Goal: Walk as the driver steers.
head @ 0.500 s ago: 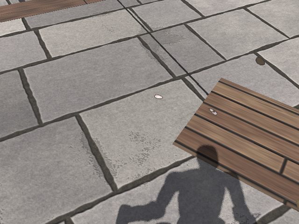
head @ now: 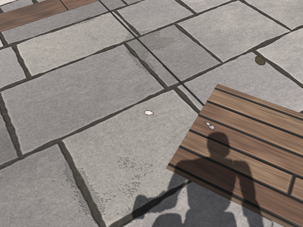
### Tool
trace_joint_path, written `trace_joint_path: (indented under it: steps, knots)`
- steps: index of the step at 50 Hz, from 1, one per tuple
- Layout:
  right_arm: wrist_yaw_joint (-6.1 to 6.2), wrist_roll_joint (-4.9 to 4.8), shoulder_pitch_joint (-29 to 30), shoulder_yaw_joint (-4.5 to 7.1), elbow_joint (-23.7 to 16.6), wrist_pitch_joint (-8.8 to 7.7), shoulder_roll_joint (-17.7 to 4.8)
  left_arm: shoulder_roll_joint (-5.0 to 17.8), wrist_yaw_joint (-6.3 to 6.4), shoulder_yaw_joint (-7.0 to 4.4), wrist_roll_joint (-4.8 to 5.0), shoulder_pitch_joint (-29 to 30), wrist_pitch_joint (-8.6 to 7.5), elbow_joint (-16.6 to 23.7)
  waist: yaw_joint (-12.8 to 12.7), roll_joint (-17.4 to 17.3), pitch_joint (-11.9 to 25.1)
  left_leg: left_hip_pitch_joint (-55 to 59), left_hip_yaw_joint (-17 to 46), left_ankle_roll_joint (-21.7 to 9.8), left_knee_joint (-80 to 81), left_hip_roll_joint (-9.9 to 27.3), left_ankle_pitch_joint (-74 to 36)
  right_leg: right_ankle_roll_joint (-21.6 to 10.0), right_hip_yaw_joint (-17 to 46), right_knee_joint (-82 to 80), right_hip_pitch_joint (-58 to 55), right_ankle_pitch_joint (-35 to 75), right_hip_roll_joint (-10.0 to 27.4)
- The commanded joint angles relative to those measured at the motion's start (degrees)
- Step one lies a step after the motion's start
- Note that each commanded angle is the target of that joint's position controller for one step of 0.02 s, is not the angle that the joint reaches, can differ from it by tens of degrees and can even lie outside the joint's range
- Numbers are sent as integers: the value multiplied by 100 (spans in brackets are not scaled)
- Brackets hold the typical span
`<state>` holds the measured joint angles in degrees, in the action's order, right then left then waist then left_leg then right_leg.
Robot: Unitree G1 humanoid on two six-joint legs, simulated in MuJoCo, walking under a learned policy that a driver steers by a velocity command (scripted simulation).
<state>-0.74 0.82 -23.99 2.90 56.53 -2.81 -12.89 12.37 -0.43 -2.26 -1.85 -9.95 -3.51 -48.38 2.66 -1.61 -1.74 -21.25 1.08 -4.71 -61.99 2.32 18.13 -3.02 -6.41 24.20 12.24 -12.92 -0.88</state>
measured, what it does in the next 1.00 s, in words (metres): walks ahead, turning left: left foot, then right foot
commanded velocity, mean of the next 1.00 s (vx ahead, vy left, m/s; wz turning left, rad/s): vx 0.41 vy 0.00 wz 0.45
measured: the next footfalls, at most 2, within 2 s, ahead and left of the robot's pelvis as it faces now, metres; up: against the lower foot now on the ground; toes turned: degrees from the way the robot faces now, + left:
left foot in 0.36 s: +0.34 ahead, +0.10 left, +0.00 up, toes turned +16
right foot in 0.88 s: +0.67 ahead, +0.07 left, +0.00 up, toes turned +29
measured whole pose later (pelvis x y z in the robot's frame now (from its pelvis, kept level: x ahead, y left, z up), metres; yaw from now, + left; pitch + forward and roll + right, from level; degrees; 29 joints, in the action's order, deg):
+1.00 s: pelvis +0.51 +0.08 -0.01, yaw +30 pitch +0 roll +1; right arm 1.2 0.8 -17.1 3.4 50.2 -1.0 -16.0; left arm 13.3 0.4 -0.7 -0.7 -7.4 -2.9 -45.2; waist 2.0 -1.4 -5.6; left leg -18.3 6.5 -1.6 -64.8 -7.7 27.6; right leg -3.3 -3.0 27.7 21.8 -5.9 -1.3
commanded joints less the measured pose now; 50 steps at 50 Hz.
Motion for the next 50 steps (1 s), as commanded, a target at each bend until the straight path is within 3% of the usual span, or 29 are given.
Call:
trace_joint_path:
  steps: [1, 5, 8, 12, 15, 16, 17, 18, 19, 20, 21, 22, 23, 24, 26, 29, 32, 36, 38, 40, 42, 43, 44, 45, 46, 47, 48, 49, 50]
  knots:
    - [-103, 91, 15, 112, -289, 69, -277, 466, 52, -98, 45, -555, -172, -24, -226, 753, -182, -1190, 142, 5, -306, 262, -464, -314, 1047, -1559, -662, 864, 1467]
    - [-204, 96, 790, 111, -616, 136, -165, 445, 89, -85, 76, -960, -269, -259, -197, 688, -330, -1966, -29, 89, -103, 289, -1092, -383, 319, -1581, -874, 2121, 1453]
    - [-284, 87, 1555, 24, -930, 106, -59, 404, 114, -48, 67, -1037, -281, -369, -255, 641, -516, -1846, -325, 108, 1064, 205, -1736, -360, -208, -1587, -736, 2557, 1274]
    - [-356, 104, 2267, -53, -1258, 115, -84, 686, 201, -85, 79, -1336, -268, -561, -349, 547, -574, -1300, -823, -103, 2336, 4, -1807, -301, -525, -1492, -1153, 3505, 1467]
    - [-279, 126, 1843, 22, -1192, 147, -315, 942, 283, -139, 59, -1346, -177, -618, -83, 706, -101, -586, -1108, -460, 2509, -489, -1080, -214, -767, -356, -1821, 5912, 1567]
    - [-251, 131, 1416, 75, -1087, 142, -431, 1034, 299, -167, 35, -1309, -111, -604, 117, 750, 170, -105, -1111, -609, 2568, -659, -777, -240, -796, 410, -1858, 6286, 1603]
    - [-218, 147, 842, 160, -923, 111, -603, 1104, 290, -185, 28, -1304, -52, -572, 342, 723, 524, 653, -996, -771, 2809, -798, -611, -257, -765, 1411, -1642, 5915, 1621]
    - [-140, 206, 56, 297, -688, 82, -879, 1129, 244, -193, 29, -1243, -25, -494, 733, 413, 921, 1862, -584, -1004, 3281, -674, -473, -145, -836, 2913, -850, 4653, 1468]
    - [-45, 224, -19, 455, -710, 100, -1471, 495, 159, -75, 55, -1524, -37, -241, 382, -727, 1389, 3362, 1721, -1547, 3345, 975, -273, 82, -785, 4933, 1065, -73, 787]
    - [-53, 57, -7, 503, -845, 161, -1725, 706, 87, -128, 128, -1207, -81, 147, 346, -891, 1882, 4044, 4425, -2299, 4320, 1785, -252, 236, 343, 6228, 2562, -1945, -208]
    - [5, -15, 183, 466, -785, 198, -1531, 851, 58, -145, 89, -496, -158, 290, 381, -133, 1069, 3570, 3580, -1991, 4614, 1603, -318, 168, 882, 6050, 3197, -1228, 253]
    - [45, -52, 479, 404, -780, 177, -1274, 804, 44, -110, 127, -454, -235, 330, 156, 107, 461, 2728, 2908, -1751, 4725, 1448, -812, 153, 837, 5494, 3049, -708, 492]
    - [59, -31, 754, 349, -804, 134, -1055, 773, 60, -115, 95, -546, -231, 228, -135, 440, 129, 2056, 2379, -1474, 4787, 1123, -1529, 184, 834, 4973, 2669, -539, 668]
    - [85, -68, 914, 303, -826, 85, -932, 746, 64, -110, -12, -660, -129, 208, -335, 446, 49, 1587, 1961, -1352, 4826, 857, -2093, 275, 855, 4666, 2278, -528, 749]
    - [68, -100, 919, 255, -834, -40, -866, 649, 22, -97, -116, -791, 87, 202, -490, 312, 176, 1224, 1551, -1281, 4868, 571, -2696, 431, 800, 4273, 1875, -534, 783]
    - [48, -92, 630, 300, -788, -98, -1072, 585, -25, -83, -103, -315, 207, 418, -398, 132, 61, 1019, 1374, -1170, 5022, 335, -2577, 603, 644, 3592, 2121, -3, 778]
    - [44, -84, 216, 300, -741, -77, -1064, 644, -30, -87, -76, 478, 224, 704, -97, -47, -106, 1318, 1534, -1006, 5076, 285, -2360, 675, 637, 2796, 2640, 638, 728]
    - [107, -69, -130, 289, -682, -13, -1078, 590, -23, -24, -7, 964, 177, 909, 80, -167, -1, 1803, 1278, -695, 4387, 164, -4597, 603, 525, 1933, 2509, 1032, 358]
    - [147, -35, -241, 253, -659, 30, -994, 566, -14, 20, 36, 1118, 131, 958, 192, -276, 85, 1952, 1206, -540, 4151, 117, -4967, 486, 427, 1493, 2205, 1181, 156]
    - [195, 14, -193, 226, -671, 52, -953, 641, 9, 20, 42, 952, 80, 916, 126, -393, 143, 2040, 1292, -377, 3864, 134, -5098, 317, 470, 987, 1665, 1126, 3]
    - [238, 19, 118, 251, -760, 3, -1103, 932, 76, -74, 17, 102, 2, 638, -274, -458, 371, 2067, 1463, -176, 3179, 171, -5576, 68, 571, 507, 697, 1063, -135]
    - [220, -51, 310, 256, -789, -42, -1158, 993, 121, -98, -7, -508, -94, 468, -657, -274, 560, 1963, 1334, -69, 2392, -23, -5307, -54, 599, -137, -55, 1881, -1]
    - [196, -134, 273, 178, -987, -105, -902, 1277, 172, -137, -77, -1133, -193, 392, -806, 245, 1205, 1225, 1177, 58, 1134, -329, -3367, -275, 1407, 170, -1410, 3963, 1056]
    - [250, -360, -956, 115, -895, -49, -382, 1662, 135, -219, -66, -1069, -133, 476, -278, 1679, 2127, -84, 615, 258, -798, -1343, 1886, -1442, 3311, 650, -2857, 7217, 2899]
    - [304, -103, -1064, 179, -685, 42, -905, 1391, 80, -214, 150, -1004, -15, 529, -285, 989, 2362, -284, 782, 217, -1309, -1149, 1708, -1640, 3799, 314, -2380, 6408, 2803]
    - [277, -2, -577, 206, -630, 110, -967, 924, 73, -89, 193, -541, 10, 589, -237, 464, 1578, -331, 874, 290, -1312, -950, 1235, -1467, 3114, 16, -1584, 5146, 2392]
    - [232, 49, -173, 175, -703, 150, -881, 594, 77, 22, 163, -168, 33, 608, -190, 288, 993, -396, 784, 348, -939, -767, 1015, -1196, 2535, -250, -967, 4324, 1997]
    - [177, 48, 41, 151, -725, 216, -782, 469, 101, 87, 139, -96, 30, 556, -170, 450, 708, -296, 784, 402, -562, -617, 854, -989, 2109, -472, -596, 4044, 1718]
    - [119, 70, -34, 124, -681, 309, -682, 497, 119, 100, 133, -80, 44, 469, -83, 689, 589, 36, 670, 467, -277, -588, 705, -862, 1755, -646, -190, 3786, 1475]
